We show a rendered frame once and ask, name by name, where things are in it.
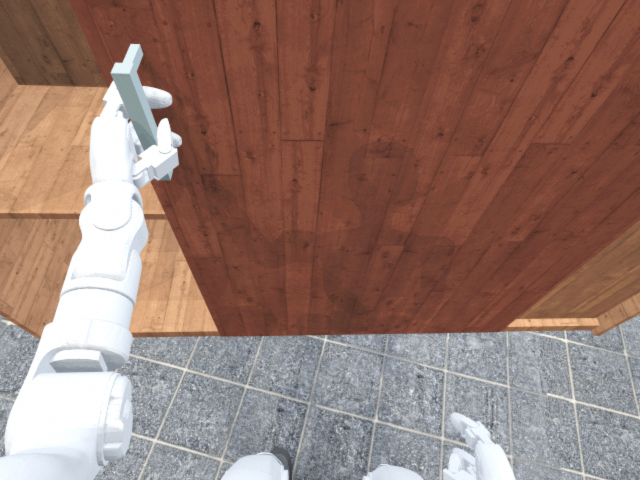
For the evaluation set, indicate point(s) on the handle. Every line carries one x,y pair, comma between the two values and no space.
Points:
134,99

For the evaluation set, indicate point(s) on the wardrobe door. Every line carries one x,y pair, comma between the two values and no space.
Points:
607,280
386,166

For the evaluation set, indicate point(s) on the robot left foot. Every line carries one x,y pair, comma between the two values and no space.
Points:
283,456

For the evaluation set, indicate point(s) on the robot left thigh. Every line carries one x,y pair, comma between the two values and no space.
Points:
256,467

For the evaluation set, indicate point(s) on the robot left forearm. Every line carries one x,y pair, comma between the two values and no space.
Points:
90,329

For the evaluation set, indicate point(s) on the robot right hand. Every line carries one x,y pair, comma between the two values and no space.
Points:
490,462

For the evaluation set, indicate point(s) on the robot left hand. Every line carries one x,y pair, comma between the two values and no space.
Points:
115,146

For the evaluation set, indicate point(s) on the left robot upper arm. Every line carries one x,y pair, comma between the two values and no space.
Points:
69,425

